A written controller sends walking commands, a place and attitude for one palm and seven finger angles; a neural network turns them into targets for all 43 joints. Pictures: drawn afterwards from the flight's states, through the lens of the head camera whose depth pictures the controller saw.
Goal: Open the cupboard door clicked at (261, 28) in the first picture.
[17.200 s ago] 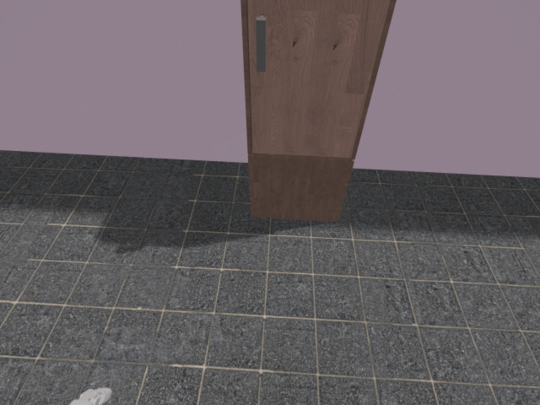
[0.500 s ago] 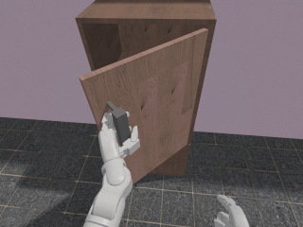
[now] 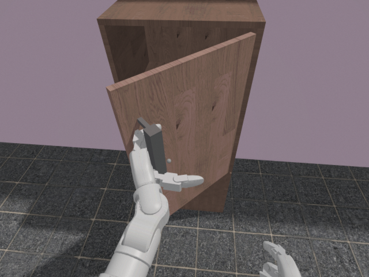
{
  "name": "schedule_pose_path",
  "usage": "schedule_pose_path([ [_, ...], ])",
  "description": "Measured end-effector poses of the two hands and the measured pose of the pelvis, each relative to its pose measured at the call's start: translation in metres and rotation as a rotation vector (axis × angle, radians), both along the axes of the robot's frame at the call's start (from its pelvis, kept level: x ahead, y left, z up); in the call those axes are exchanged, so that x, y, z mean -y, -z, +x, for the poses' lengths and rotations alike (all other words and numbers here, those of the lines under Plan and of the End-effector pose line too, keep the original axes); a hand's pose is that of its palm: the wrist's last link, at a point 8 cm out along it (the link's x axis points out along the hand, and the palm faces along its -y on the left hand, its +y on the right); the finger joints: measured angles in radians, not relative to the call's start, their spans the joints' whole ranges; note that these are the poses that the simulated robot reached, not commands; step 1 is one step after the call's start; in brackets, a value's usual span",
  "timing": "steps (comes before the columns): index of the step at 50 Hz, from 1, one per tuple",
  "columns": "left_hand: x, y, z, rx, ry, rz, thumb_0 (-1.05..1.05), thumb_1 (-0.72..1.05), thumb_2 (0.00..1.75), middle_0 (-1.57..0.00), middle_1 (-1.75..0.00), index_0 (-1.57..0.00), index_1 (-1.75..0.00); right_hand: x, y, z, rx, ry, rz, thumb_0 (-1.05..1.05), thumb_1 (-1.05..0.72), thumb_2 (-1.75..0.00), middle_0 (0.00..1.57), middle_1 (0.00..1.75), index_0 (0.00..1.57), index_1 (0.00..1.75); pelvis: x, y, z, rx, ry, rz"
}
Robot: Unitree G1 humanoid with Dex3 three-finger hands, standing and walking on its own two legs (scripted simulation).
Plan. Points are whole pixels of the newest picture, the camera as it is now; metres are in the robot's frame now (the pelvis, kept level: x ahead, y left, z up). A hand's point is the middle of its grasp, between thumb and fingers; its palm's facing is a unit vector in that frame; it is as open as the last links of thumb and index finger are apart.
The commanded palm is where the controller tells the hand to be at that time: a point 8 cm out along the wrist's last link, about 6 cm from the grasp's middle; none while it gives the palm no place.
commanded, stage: open thumb and fingers to let go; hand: left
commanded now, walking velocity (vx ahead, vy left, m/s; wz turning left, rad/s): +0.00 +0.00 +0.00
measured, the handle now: (151, 148) +0.36 +0.11 +0.10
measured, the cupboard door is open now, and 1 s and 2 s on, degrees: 44 47 47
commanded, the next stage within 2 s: slide the hand sideways off the handle in 0.12 s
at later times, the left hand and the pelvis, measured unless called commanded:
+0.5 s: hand (161, 172) +0.30 +0.07 +0.10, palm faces -0.15 -0.99 -0.02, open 16.0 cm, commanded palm +0.27 +0.11 +0.10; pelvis -0.01 +0.02 +0.00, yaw +1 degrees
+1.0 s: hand (152, 192) +0.26 +0.09 +0.10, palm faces -0.04 -1.00 -0.02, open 16.2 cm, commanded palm +0.22 +0.15 +0.10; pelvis +0.02 -0.01 +0.00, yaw -2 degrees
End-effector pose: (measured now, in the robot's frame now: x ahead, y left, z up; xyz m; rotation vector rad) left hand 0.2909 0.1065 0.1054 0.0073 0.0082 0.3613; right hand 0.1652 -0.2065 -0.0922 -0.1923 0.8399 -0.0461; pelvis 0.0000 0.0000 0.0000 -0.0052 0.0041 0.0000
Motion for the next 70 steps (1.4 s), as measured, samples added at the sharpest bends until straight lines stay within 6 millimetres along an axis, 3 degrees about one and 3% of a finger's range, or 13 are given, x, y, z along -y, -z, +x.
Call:
schedule_pose_path([
  [13, -0.006, 0.001, -0.002, 0.006, 0.028, 0.019, -0.02, -0.50, 0.30, -0.45, -0.66, -0.42, -0.69, -0.016, 0.000, 0.002, -0.003, -0.028, 0.001, 0.01, -0.91, -0.90, 0.20, 0.30, 0.20, 0.30, -0.009, 0.002, -0.006, -0.002, -0.004, -0.002],
  [19, -0.022, 0.003, -0.005, 0.045, 0.365, 0.141, -0.02, -0.50, 0.30, -0.35, -0.50, -0.25, -0.50, -0.016, -0.002, -0.007, 0.025, -0.028, -0.014, 0.01, -0.91, -0.90, 0.20, 0.30, 0.20, 0.30, -0.011, 0.004, -0.011, 0.010, -0.013, 0.000],
  [24, -0.026, 0.003, -0.003, 0.015, 0.509, 0.042, -0.02, -0.51, 0.30, -0.25, -0.39, -0.19, -0.40, -0.016, -0.002, -0.015, 0.066, -0.008, -0.004, 0.01, -0.91, -0.90, 0.20, 0.30, 0.20, 0.30, -0.015, 0.004, -0.014, 0.024, -0.012, -0.002],
  [28, -0.020, 0.003, -0.006, 0.014, 0.487, -0.021, -0.02, -0.51, 0.30, -0.21, -0.36, -0.21, -0.38, -0.018, -0.006, -0.016, 0.101, -0.010, 0.020, 0.01, -0.91, -0.90, 0.20, 0.30, 0.20, 0.30, -0.016, 0.003, -0.014, 0.020, 0.001, 0.004],
  [38, -0.013, 0.006, -0.022, 0.021, 0.465, 0.011, -0.02, -0.50, 0.30, -0.19, -0.34, -0.18, -0.33, -0.013, -0.014, -0.007, 0.132, -0.010, 0.046, 0.01, -0.91, -0.90, 0.20, 0.30, 0.20, 0.30, -0.008, 0.001, -0.004, 0.016, 0.032, 0.010],
  [57, -0.049, 0.007, -0.075, -0.016, 0.371, 0.040, -0.02, -0.50, 0.30, -0.18, -0.31, -0.17, -0.30, 0.016, -0.027, 0.041, 0.228, -0.040, 0.020, 0.01, -0.91, -0.90, 0.20, 0.30, 0.20, 0.30, 0.014, 0.002, 0.023, -0.008, 0.010, 0.007],
  [70, -0.074, 0.009, -0.097, -0.009, 0.380, 0.048, -0.02, -0.50, 0.30, -0.16, -0.30, -0.16, -0.30, 0.018, -0.020, 0.034, 0.263, -0.040, 0.014, 0.01, -0.91, -0.90, 0.20, 0.30, 0.20, 0.30, 0.015, 0.008, 0.021, -0.027, -0.001, 0.002],
])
